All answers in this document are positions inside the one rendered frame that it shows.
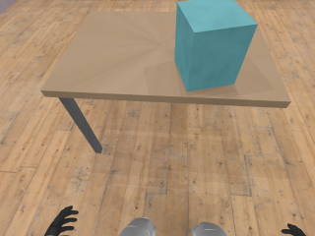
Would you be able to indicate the left robot thigh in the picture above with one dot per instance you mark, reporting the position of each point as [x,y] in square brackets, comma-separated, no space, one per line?
[139,227]

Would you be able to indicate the right robot hand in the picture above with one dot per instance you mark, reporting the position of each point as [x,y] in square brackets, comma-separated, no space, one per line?
[293,230]

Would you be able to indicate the carton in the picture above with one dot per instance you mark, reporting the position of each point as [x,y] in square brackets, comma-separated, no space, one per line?
[212,38]

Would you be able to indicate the left robot hand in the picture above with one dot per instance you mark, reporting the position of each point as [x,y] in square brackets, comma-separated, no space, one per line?
[55,228]

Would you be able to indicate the robot thigh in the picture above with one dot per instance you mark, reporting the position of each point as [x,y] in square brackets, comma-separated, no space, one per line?
[207,229]
[139,227]

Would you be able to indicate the table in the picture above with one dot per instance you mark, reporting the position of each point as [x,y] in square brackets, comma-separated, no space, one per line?
[130,56]

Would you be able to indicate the right robot thigh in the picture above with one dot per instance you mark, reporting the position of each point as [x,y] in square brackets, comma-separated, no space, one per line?
[207,229]

